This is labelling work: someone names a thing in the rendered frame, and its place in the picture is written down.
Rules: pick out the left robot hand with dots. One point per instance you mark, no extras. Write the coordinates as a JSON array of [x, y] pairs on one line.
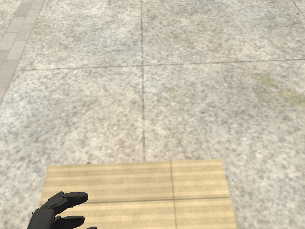
[[45, 216]]

